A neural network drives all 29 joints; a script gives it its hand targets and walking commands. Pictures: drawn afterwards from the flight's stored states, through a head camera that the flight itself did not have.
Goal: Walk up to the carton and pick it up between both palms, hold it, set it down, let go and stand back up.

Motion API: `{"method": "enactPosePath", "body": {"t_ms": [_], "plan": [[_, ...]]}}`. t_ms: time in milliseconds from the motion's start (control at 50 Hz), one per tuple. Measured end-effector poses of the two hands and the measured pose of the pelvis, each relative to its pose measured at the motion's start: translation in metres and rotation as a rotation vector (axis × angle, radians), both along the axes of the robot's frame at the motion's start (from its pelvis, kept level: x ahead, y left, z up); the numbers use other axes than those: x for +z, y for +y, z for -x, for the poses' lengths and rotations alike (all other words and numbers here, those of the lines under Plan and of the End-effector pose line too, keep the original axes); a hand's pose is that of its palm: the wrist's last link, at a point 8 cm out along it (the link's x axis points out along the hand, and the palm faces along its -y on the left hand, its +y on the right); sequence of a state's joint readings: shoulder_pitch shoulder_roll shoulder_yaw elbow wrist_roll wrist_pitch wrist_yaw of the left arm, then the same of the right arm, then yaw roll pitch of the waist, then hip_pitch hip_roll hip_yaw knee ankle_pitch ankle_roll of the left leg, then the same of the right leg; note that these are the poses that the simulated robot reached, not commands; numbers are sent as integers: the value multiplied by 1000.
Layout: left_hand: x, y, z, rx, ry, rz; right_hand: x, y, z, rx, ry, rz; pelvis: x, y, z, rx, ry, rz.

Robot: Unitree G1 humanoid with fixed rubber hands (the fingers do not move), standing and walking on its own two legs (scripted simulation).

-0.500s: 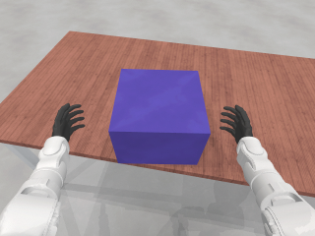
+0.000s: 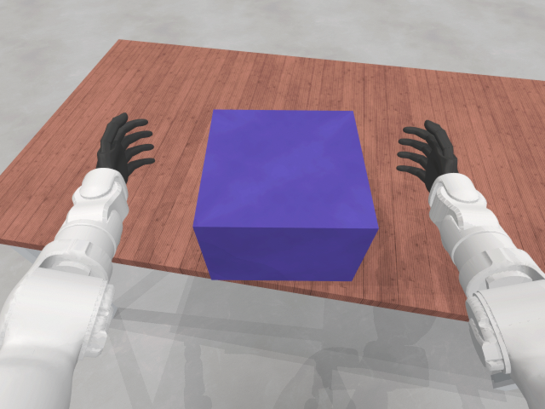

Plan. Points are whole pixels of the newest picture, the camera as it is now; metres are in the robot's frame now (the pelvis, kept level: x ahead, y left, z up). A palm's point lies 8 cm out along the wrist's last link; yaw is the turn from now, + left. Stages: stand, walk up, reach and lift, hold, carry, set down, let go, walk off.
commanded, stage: reach and lift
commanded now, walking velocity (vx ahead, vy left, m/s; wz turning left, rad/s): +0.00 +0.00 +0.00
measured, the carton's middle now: (282, 195) +0.50 +0.00 -0.02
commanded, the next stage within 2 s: none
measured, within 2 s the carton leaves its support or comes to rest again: neither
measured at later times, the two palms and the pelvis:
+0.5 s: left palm (123, 164) +0.48 +0.25 +0.08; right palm (430, 167) +0.48 -0.22 +0.08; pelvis +0.00 +0.00 -0.01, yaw +1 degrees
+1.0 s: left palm (171, 197) +0.50 +0.21 -0.02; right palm (385, 208) +0.49 -0.19 -0.05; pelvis -0.08 -0.01 -0.01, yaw -1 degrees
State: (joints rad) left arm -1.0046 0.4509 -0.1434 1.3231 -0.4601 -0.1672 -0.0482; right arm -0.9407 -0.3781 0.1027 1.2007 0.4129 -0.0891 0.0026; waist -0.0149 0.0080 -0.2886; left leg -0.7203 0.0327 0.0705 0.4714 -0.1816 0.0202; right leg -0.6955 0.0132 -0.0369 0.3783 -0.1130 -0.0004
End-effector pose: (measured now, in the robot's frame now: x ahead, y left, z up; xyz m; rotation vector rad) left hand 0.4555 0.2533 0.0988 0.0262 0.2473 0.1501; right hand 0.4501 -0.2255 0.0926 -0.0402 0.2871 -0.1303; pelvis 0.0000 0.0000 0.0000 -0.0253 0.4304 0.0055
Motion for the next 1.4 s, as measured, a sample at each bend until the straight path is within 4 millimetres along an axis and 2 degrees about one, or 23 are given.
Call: {"method": "enactPosePath", "body": {"t_ms": [280, 400, 480, 640, 820, 880, 940, 980, 1020, 1060, 1160, 1220, 1260, 1320, 1400], "plan": [[23, 5, -27, 16, -22, -12, 22, 1, -32, 2, -6, 0, -5, 0, 0, 4, 63, 6], [14, 3, -32, 11, -2, -17, 16, 0, -34, -13, 9, 3, -6, 0, 1, 11, 72, 7], [-12, 2, -28, -2, 31, -21, -5, 0, -28, -19, 29, 5, -7, 2, 3, 15, 86, 5], [-74, -4, -15, -11, 77, -15, -66, 6, -15, 1, 69, -4, -12, 5, 10, 0, 174, -1], [-105, -22, -27, -35, 4, -15, -115, 22, -27, 70, 7, 0, -16, 2, 36, -10, 195, -8], [-117, -32, -31, -63, -6, -8, -128, 31, -31, 81, -27, -15, -12, -1, 51, -14, 114, -8], [-124, -41, -38, -79, -38, -7, -137, 34, -36, 48, -93, -47, -2, -4, 75, -16, -156, 1], [-125, -45, -40, -49, -29, 21, -141, 32, -37, -2, -93, -90, -6, -7, 78, -17, -152, 14], [-120, -50, -41, -29, 6, 39, -138, 33, -37, -7, -58, -102, -9, -9, 76, -22, -158, 30], [-105, -53, -41, -36, 11, 37, -123, 36, -36, 19, -53, -81, -9, -11, 73, -26, -190, 38], [-59, -46, -46, -23, -50, 72, -56, 42, -33, 52, -116, 10, -2, -16, 65, -1, -284, 18], [-48, -39, -44, -21, -51, 72, -32, 45, -37, 51, -104, 31, 0, -17, 60, 13, -228, 7], [-52, -35, -38, -26, -18, 48, -34, 49, -41, 40, -57, 20, 0, -15, 52, 20, -119, 0], [-63, -30, -25, -30, 21, -2, -46, 53, -43, 4, -20, -20, -1, -10, 41, 27, 39, -5], [-83, -24, -12, -23, 48, -39, -63, 57, -40, -5, -40, -26, -5, -2, 34, 32, 158, -3]]}}
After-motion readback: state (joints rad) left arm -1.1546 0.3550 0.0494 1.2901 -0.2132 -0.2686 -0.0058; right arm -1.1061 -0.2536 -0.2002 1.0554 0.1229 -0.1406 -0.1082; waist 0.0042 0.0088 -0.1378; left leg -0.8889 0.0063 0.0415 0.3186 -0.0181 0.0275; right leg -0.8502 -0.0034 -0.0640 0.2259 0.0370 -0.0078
